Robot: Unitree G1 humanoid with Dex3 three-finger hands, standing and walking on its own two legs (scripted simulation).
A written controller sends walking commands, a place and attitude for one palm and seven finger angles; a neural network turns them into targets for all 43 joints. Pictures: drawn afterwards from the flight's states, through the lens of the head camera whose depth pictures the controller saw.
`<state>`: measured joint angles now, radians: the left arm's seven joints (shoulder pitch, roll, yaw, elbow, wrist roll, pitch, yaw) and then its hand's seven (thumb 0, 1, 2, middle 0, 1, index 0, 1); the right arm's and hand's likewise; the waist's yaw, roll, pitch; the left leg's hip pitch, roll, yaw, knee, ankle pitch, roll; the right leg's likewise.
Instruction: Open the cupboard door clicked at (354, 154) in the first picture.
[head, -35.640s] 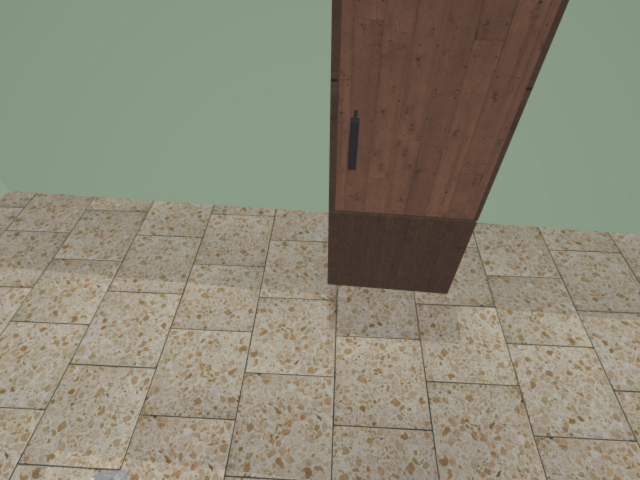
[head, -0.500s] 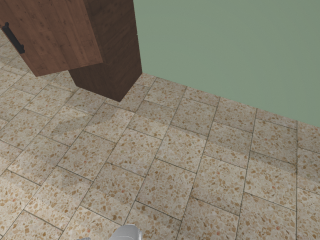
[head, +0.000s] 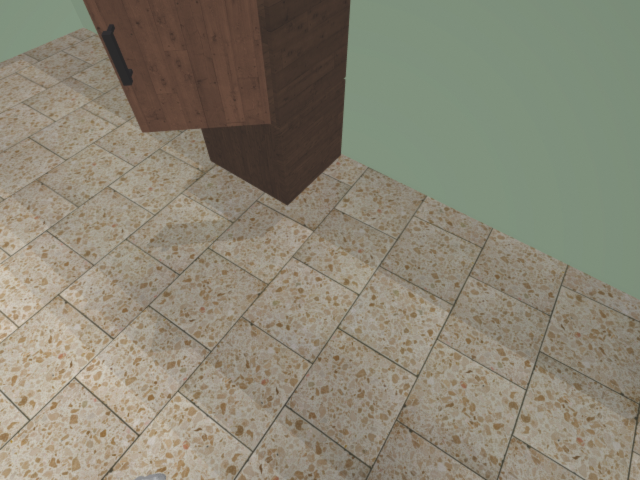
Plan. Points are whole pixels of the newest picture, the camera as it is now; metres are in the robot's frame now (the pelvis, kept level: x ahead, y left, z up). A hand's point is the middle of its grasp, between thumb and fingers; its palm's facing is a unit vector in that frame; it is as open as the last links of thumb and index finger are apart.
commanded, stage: turn to face it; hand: left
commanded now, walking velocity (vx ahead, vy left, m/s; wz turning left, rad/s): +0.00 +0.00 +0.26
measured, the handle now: (119, 55) +1.08 +0.60 -0.07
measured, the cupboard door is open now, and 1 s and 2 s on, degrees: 43 43 43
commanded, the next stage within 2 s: take the last steps up to it in 0.02 s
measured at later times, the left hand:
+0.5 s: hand out of the picture -0.05 +0.18 -0.17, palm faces +0.28 -0.94 -0.20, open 7.4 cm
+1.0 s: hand (144, 364) +0.29 +0.30 -0.15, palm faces +0.15 -0.97 -0.21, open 7.4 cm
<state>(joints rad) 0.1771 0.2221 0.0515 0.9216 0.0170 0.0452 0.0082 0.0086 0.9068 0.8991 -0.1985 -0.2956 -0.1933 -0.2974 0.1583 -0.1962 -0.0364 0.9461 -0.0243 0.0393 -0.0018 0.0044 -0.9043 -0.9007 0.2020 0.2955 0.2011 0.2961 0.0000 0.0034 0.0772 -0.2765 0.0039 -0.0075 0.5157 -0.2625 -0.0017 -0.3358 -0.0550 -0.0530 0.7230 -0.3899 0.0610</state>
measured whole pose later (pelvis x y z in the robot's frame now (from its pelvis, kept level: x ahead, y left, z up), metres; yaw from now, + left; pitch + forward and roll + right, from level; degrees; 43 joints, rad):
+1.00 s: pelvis +0.19 +0.11 +0.00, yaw +10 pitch +0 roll +2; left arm 0.08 0.17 0.04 0.96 0.03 0.00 -0.01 0.01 0.91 0.90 -0.20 -0.30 -0.19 -0.30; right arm 0.43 -0.16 -0.02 1.12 -0.03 -0.04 -0.02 0.00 -0.92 -0.90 0.20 0.29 0.20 0.30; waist -0.04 -0.01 0.06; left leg 0.01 -0.08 0.14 0.32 -0.34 0.07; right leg -0.49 -0.09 -0.09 0.73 -0.24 -0.02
